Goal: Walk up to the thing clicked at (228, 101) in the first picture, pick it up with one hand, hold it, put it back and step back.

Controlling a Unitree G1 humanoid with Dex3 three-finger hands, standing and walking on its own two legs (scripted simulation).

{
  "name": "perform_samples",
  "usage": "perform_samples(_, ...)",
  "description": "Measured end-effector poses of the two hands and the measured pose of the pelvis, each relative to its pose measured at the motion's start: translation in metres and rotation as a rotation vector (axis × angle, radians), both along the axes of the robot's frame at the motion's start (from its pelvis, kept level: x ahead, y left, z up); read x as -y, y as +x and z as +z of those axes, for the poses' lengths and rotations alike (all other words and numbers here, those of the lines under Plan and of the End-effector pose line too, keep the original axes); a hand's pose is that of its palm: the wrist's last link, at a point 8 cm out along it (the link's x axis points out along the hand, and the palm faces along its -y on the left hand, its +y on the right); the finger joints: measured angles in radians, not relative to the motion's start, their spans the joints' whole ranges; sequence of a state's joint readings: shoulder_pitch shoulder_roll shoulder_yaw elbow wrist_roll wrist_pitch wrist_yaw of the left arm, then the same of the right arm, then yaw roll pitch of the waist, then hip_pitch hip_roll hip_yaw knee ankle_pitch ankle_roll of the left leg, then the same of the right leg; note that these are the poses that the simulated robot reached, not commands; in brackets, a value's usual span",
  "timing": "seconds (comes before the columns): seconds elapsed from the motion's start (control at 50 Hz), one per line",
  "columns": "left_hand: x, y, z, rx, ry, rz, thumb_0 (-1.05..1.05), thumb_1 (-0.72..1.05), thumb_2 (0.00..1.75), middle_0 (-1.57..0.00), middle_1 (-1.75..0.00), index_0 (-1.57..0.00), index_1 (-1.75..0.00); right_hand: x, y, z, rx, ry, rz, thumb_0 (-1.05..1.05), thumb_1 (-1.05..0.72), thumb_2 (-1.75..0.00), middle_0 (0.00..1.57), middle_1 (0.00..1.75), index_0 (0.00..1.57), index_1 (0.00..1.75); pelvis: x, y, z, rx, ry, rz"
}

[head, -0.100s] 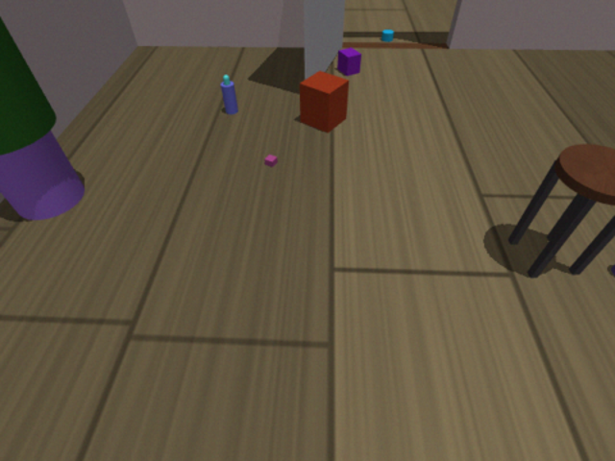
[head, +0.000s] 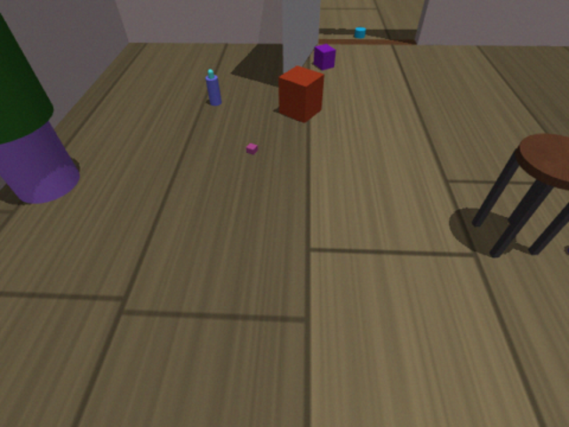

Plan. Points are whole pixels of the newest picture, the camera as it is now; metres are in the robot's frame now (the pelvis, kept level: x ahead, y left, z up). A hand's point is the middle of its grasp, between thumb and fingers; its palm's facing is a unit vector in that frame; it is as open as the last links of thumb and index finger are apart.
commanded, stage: stand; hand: left
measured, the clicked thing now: (213, 86) +2.24 +0.59 -0.66
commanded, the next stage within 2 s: walk up in 1.02 s
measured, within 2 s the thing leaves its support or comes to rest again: neither
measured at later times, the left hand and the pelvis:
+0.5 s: hand out of the picture +0.08 +0.25 -0.16, palm faces -0.01 -0.94 -0.34, open 7.4 cm; pelvis +0.01 +0.00 +0.00, yaw +0 degrees
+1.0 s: hand out of the picture +0.08 +0.25 -0.16, palm faces -0.01 -0.94 -0.34, open 7.4 cm; pelvis +0.01 +0.00 +0.00, yaw +0 degrees
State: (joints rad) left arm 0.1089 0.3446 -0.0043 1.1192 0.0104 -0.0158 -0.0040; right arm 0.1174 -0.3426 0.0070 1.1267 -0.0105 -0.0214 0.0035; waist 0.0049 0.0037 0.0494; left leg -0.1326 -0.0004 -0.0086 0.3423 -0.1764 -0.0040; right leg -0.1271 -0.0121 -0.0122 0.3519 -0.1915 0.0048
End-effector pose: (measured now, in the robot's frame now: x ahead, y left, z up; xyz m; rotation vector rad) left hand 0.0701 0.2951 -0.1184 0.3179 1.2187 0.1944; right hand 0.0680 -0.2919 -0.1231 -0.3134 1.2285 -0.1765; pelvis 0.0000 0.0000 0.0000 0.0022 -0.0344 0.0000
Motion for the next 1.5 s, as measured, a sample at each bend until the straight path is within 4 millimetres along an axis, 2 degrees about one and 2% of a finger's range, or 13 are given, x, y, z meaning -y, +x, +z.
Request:
perform_samples(0.58, -0.001, 0.004, 0.0, -0.011, 0.001, 0.012, 0.01, 0.9, 0.9, -0.2, -0.3, -0.2, -0.3, 0.001, 0.014, 0.002, 0.001, -0.007, 0.006, 0.01, -0.9, -0.89, 0.2, 0.3, 0.2, 0.3, -0.001, 0.009, 0.001, -0.005, 0.0, 0.004)
perform_samples(1.02, -0.002, 0.006, 0.001, -0.008, 0.002, 0.016, 0.01, 0.9, 0.9, -0.2, -0.3, -0.2, -0.3, 0.001, 0.016, 0.003, 0.001, -0.009, 0.005, 0.01, -0.9, -0.89, 0.2, 0.3, 0.2, 0.3, -0.001, 0.011, 0.001, -0.003, -0.001, 0.005)
perform_samples(1.08, -0.008, 0.005, 0.003, 0.027, -0.017, 0.024, 0.01, 0.9, 0.9, -0.2, -0.3, -0.2, -0.3, 0.005, 0.018, 0.004, 0.009, 0.006, 0.022, 0.01, -0.9, -0.89, 0.21, 0.3, 0.2, 0.3, -0.002, 0.014, 0.0, -0.019, -0.011, 0.023)
perform_samples(1.14, -0.023, 0.001, 0.007, 0.072, -0.004, 0.055, 0.01, 0.9, 0.9, -0.21, -0.3, -0.2, -0.3, 0.008, 0.031, 0.008, -0.01, -0.012, 0.065, 0.01, -0.9, -0.89, 0.21, 0.3, 0.2, 0.3, -0.007, 0.021, -0.002, -0.035, -0.013, 0.052)
perform_samples(1.18, -0.038, -0.006, 0.011, 0.074, 0.015, 0.077, 0.01, 0.9, 0.89, -0.21, -0.3, -0.2, -0.3, 0.008, 0.047, 0.014, -0.002, -0.023, 0.092, 0.01, -0.9, -0.89, 0.21, 0.3, 0.2, 0.3, -0.014, 0.027, -0.001, -0.033, -0.009, 0.058)
perform_samples(1.26, -0.075, -0.017, 0.013, 0.028, 0.051, 0.114, 0.01, 0.9, 0.9, -0.21, -0.3, -0.2, -0.3, 0.0, 0.094, 0.026, 0.055, -0.044, 0.131, 0.01, -0.9, -0.89, 0.2, 0.3, 0.2, 0.3, -0.034, 0.049, -0.003, -0.02, -0.018, 0.082)
perform_samples(1.32, -0.109, -0.013, 0.007, 0.006, 0.067, 0.145, 0.01, 0.9, 0.9, -0.21, -0.3, -0.2, -0.3, -0.016, 0.134, 0.034, 0.099, -0.066, 0.155, 0.01, -0.9, -0.89, 0.2, 0.3, 0.2, 0.3, -0.055, 0.074, -0.01, -0.014, -0.028, 0.103)
perform_samples(1.36, -0.134, -0.002, -0.002, 0.001, 0.073, 0.164, 0.01, 0.9, 0.9, -0.21, -0.3, -0.2, -0.3, -0.03, 0.16, 0.036, 0.133, -0.086, 0.165, 0.01, -0.9, -0.89, 0.2, 0.3, 0.2, 0.3, -0.072, 0.094, -0.018, -0.014, -0.032, 0.112)
perform_samples(1.42, -0.167, 0.029, -0.021, -0.015, 0.084, 0.161, 0.01, 0.9, 0.9, -0.2, -0.3, -0.2, -0.3, -0.053, 0.19, 0.033, 0.191, -0.117, 0.152, 0.01, -0.9, -0.89, 0.2, 0.3, 0.2, 0.3, -0.098, 0.122, -0.033, -0.01, 0.011, 0.109)
perform_samples(1.46, -0.175, 0.058, -0.024, -0.022, 0.072, 0.135, 0.01, 0.9, 0.9, -0.2, -0.3, -0.2, -0.3, -0.068, 0.196, 0.031, 0.215, -0.113, 0.129, 0.01, -0.9, -0.89, 0.2, 0.3, 0.2, 0.3, -0.11, 0.136, -0.033, -0.007, 0.009, 0.107)
perform_samples(1.5, -0.175, 0.095, -0.018, 0.008, 0.042, 0.099, 0.01, 0.9, 0.9, -0.2, -0.3, -0.19, -0.3, -0.081, 0.195, 0.033, 0.189, -0.099, 0.104, 0.01, -0.9, -0.89, 0.2, 0.3, 0.2, 0.3, -0.118, 0.153, -0.024, -0.004, -0.001, 0.111)
